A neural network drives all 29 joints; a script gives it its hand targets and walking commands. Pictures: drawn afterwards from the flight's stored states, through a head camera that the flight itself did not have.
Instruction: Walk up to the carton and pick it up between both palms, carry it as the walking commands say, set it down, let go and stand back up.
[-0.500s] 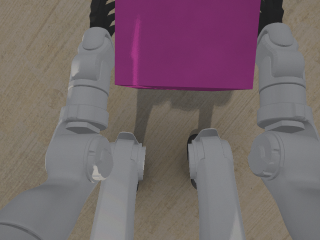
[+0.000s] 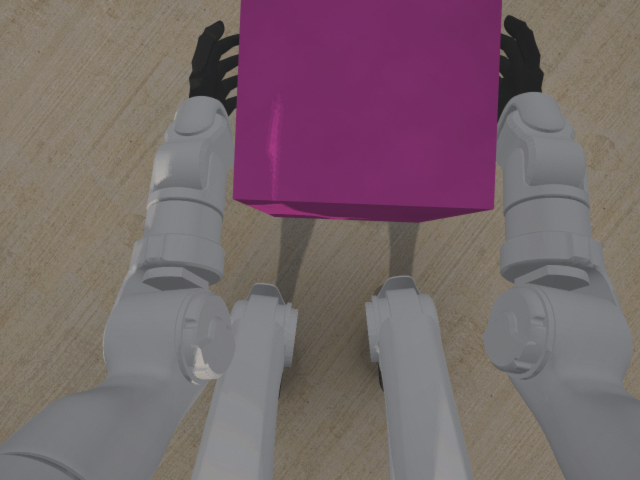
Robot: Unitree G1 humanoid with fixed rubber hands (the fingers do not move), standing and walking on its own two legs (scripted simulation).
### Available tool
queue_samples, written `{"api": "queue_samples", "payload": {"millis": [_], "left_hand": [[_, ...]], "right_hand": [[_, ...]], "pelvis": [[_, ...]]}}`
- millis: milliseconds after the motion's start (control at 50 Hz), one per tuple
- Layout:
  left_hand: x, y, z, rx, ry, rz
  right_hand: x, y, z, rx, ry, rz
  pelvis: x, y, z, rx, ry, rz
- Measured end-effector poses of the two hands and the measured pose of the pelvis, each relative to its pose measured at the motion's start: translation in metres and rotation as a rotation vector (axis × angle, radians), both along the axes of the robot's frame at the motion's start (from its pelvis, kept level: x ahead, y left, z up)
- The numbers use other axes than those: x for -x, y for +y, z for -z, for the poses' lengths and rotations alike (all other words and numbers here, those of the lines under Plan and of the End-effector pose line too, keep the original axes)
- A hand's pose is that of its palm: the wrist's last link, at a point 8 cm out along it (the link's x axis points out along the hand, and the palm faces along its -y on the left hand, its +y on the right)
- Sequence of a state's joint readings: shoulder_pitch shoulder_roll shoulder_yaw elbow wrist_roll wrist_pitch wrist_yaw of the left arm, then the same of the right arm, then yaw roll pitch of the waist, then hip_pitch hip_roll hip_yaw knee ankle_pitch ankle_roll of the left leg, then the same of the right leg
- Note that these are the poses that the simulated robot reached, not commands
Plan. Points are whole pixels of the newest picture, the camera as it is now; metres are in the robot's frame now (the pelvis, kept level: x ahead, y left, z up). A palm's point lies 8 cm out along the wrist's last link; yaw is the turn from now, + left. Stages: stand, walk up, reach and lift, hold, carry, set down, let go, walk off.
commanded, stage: reach and lift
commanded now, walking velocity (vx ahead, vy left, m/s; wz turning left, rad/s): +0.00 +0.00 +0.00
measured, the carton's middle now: (355, 132) +0.49 -0.06 -0.16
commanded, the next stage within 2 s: none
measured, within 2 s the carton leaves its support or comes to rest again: neither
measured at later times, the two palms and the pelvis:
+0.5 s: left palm (176, 91) +0.49 +0.11 -0.01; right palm (548, 86) +0.48 -0.21 -0.01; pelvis +0.01 +0.00 +0.06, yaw -1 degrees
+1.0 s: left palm (123, 80) +0.47 +0.12 +0.07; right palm (600, 72) +0.46 -0.21 +0.07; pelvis +0.03 +0.00 +0.12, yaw -2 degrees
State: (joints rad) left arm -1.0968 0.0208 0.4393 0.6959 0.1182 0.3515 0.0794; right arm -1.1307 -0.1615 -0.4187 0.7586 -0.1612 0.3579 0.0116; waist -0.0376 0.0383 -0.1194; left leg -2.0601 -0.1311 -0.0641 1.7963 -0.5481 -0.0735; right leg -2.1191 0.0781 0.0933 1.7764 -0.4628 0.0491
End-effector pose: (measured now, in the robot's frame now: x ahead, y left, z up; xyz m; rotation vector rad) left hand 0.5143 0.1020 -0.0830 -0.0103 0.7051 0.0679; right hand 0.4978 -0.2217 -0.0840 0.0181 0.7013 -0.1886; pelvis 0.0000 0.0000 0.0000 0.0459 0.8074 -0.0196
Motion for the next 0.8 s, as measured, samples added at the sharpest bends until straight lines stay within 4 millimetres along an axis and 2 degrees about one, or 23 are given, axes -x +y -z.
{"api": "queue_samples", "payload": {"millis": [800], "left_hand": [[0.033,0.013,-0.120,-0.003,0.003,0.005]], "right_hand": [[0.032,0.012,-0.120,-0.013,0.003,0.008]], "pelvis": [[-0.023,0.003,-0.097,0.020,-0.081,0.010]]}}
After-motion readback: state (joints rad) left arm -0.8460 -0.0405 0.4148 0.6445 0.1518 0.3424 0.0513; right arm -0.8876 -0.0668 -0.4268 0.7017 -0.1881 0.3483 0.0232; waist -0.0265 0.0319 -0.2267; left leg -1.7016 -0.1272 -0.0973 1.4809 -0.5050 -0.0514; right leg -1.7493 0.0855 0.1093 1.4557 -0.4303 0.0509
